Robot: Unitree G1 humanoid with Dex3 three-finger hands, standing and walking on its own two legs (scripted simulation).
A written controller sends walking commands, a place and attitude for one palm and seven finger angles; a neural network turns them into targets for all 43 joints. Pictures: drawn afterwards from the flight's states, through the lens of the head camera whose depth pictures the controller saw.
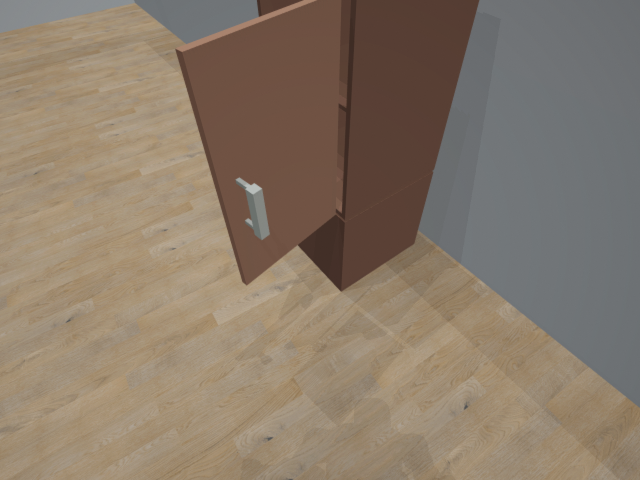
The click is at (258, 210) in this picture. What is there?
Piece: cupboard door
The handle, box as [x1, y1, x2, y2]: [236, 177, 269, 239]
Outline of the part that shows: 239,177 236,179 236,183 244,188 246,191 252,219 251,221 248,218 245,220 245,222 254,230 254,233 262,239 269,234 262,190 254,183 250,185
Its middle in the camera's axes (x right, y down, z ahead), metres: -0.15 -0.06 +0.81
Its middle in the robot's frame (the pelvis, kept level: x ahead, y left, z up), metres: +0.63 +0.18 -0.09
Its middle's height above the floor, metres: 0.69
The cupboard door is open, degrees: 100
